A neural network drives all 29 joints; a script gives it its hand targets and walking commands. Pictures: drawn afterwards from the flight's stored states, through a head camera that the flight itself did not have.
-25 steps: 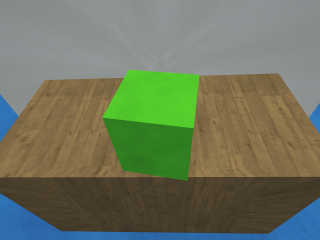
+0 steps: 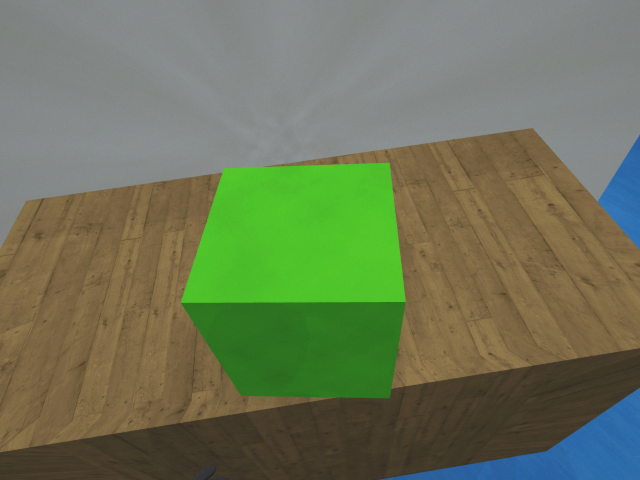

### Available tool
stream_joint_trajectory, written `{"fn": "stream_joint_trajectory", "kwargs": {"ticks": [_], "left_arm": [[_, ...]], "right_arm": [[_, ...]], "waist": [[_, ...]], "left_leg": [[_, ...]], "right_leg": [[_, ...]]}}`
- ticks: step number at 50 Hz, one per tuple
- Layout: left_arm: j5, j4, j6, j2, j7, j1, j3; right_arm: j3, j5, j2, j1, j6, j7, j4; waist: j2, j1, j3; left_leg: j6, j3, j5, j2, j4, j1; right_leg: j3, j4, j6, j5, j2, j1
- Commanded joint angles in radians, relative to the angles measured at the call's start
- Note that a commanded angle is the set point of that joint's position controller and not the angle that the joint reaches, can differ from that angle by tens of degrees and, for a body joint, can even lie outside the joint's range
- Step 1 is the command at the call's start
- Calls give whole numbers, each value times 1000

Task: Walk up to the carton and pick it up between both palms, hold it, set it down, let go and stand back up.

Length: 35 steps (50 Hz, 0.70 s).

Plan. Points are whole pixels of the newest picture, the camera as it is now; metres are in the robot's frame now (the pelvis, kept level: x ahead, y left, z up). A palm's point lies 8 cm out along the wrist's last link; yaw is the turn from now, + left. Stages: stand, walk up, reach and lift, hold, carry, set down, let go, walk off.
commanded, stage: walk up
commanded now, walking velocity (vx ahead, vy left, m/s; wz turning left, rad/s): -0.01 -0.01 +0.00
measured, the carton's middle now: (310, 287) +0.37 +0.03 +0.04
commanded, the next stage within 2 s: none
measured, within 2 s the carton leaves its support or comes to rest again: neither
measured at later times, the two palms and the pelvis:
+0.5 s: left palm out of the picture +0.06 +0.24 -0.13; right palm out of the picture +0.03 -0.26 -0.17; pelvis +0.00 -0.02 -0.01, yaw +0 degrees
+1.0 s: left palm out of the picture -0.03 +0.24 -0.15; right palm out of the picture -0.02 -0.21 -0.12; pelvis -0.04 +0.01 +0.01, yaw -2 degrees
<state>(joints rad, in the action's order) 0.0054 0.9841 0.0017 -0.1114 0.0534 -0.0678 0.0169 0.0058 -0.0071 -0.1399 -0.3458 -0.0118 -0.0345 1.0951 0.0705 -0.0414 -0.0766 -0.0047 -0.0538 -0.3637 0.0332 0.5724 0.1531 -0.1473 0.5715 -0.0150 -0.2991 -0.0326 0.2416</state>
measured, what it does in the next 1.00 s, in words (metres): steps on the spot: left foot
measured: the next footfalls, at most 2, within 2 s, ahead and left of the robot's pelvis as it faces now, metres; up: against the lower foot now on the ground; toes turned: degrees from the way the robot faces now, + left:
left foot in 0.86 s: -0.02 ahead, +0.14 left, +0.00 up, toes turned +2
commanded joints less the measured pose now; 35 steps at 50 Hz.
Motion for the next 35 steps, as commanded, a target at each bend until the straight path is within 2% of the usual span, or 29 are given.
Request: {"fn": "stream_joint_trajectory", "kwargs": {"ticks": [1, 2, 3, 4, 8, 9, 10, 12, 14, 16, 18, 19, 20, 21, 22, 23, 24, 25, 27, 28, 30, 31, 32, 33, 34, 35], "left_arm": [[6, 26, 9, -134, -6, -118, 32], [10, 16, 9, -146, -4, -85, 43], [8, 20, 8, -158, -2, -84, 48], [0, 31, 5, -163, 0, -89, 53], [-3, 40, 5, -146, 4, -86, 55], [-2, 37, 9, -143, 5, -85, 56], [-1, 30, 13, -141, 6, -80, 56], [1, 7, 25, -129, 3, -54, 54], [2, -9, 31, -126, -4, -50, 53], [8, -13, 28, -129, -9, -74, 51], [14, -10, 19, -134, -9, -105, 50], [14, -6, 13, -141, -8, -135, 49], [10, -2, 2, -178, -8, -188, 51], [-7, 6, -8, -269, -4, -276, 76], [-15, 26, -2, -340, -4, -352, 93], [-31, 22, 2, -346, -1, -363, 93], [-35, 10, 7, -319, 5, -322, 85], [-31, -4, 12, -301, 13, -276, 77], [-25, -43, 15, -268, 23, -153, 61], [-24, -42, 13, -258, 19, -126, 55], [-26, -30, 1, -241, 7, -129, 49], [-28, -19, -7, -237, 2, -147, 49], [-31, -15, -12, -241, -1, -160, 50], [-32, -10, -19, -241, -5, -177, 48], [-31, -2, -24, -234, -10, -184, 45], [-27, 5, -27, -215, -15, -172, 38]], "right_arm": [[18, -19, -102, -67, 31, -2, -10], [38, -6, -151, -44, 26, -7, -9], [39, 3, -149, -33, 24, -6, -19], [36, 3, -140, -15, 25, -9, -29], [54, 2, -162, -19, 20, -22, -57], [59, 1, -172, -15, 15, -25, -64], [60, -2, -177, -14, 11, -28, -71], [60, -14, -186, -2, 4, -35, -86], [62, -24, -204, 19, -1, -39, -104], [62, -26, -204, 59, -11, -38, -118], [66, -25, -210, 105, -23, -34, -128], [70, -22, -221, 122, -29, -31, -132], [73, -11, -222, 135, -34, -26, -137], [73, 1, -195, 144, -38, -20, -161], [57, 14, -121, 149, -59, -29, -196], [61, 16, -159, 158, -80, -36, -177], [68, 2, -181, 172, -85, -31, -152], [72, -9, -182, 181, -85, -22, -142], [92, -17, -187, 130, -82, -2, -127], [91, -17, -177, 104, -80, 4, -116], [85, -23, -163, 81, -76, 12, -101], [80, -24, -154, 84, -75, 14, -99], [78, -23, -152, 110, -75, 14, -107], [73, -17, -146, 130, -75, 13, -112], [64, -6, -132, 140, -75, 11, -111], [56, 2, -120, 147, -71, 10, -111]], "waist": [[-57, 64, 45], [50, 57, -26], [61, 51, -19], [66, 48, 10], [71, 25, 93], [79, 17, 98], [97, 8, 101], [145, -12, 84], [128, -17, 94], [123, 4, 110], [134, 32, 102], [113, 51, 108], [45, 78, 133], [-145, 118, 186], [-393, 154, 216], [-379, 168, 219], [-299, 158, 173], [-250, 140, 120], [-254, 72, 55], [-255, 57, 68], [-250, 48, 95], [-261, 52, 91], [-257, 61, 81], [-255, 66, 77], [-277, 68, 75], [-292, 55, 71]], "left_leg": [[-20, 76, 529, 115, -180, 23], [-11, 88, 661, 139, -144, 86], [-4, 88, 752, 146, -135, 60], [0, 78, 840, 148, -123, -8], [45, 79, 1106, 178, -68, -135], [64, 83, 1165, 198, -58, -160], [88, 100, 1208, 221, -60, -172], [161, 168, 1310, 295, -82, -193], [207, 193, 1331, 327, -83, -174], [191, 173, 1284, 305, -55, -142], [156, 148, 1227, 261, -11, -105], [126, 124, 1169, 228, 26, -95], [72, 77, 990, 171, 96, -32], [-7, 10, 421, 57, 296, 169], [-43, -8, -325, -94, 505, 315], [-34, 140, -385, -92, 647, 275], [-29, 184, -348, -75, 702, 313], [-35, 211, -297, -72, 718, 337], [-56, 195, -168, -59, 675, 334], [-65, 160, -112, -57, 642, 304], [-67, 95, -27, -43, 588, 270], [-67, 74, -8, -33, 550, 270], [-66, 69, -10, -27, 496, 278], [-61, 68, -20, -20, 440, 276], [-56, 66, -33, -15, 356, 240], [-51, 65, -47, -9, 255, 178]], "right_leg": [[108, -155, -26, 329, -103, -97], [95, -103, -13, 398, -118, -98], [87, -55, -13, 467, -117, -103], [85, -23, -9, 475, -104, -73], [53, 30, 5, 381, -57, 13], [46, 55, 11, 315, -43, 48], [46, 88, 15, 193, -30, 82], [59, 192, 20, -188, 0, 181], [94, 270, 27, -266, -11, 206], [106, 237, 24, -235, -27, 172], [94, 139, 17, -146, -26, 128], [86, 33, 12, -30, -26, 84], [111, -66, 1, 324, -75, -32], [280, -76, -58, 951, -270, -241], [477, -152, -219, 1351, -491, -279], [552, -184, -297, 1174, -512, -195], [512, -177, -291, 1040, -488, -172], [452, -183, -255, 949, -444, -122], [341, -221, -179, 672, -342, -43], [311, -252, -160, 507, -313, -18], [291, -297, -136, 217, -276, -16], [305, -316, -136, 148, -281, -20], [315, -313, -136, 151, -284, -42], [315, -307, -137, 204, -287, -61], [294, -303, -131, 244, -270, -66], [257, -295, -124, 277, -241, -41]]}}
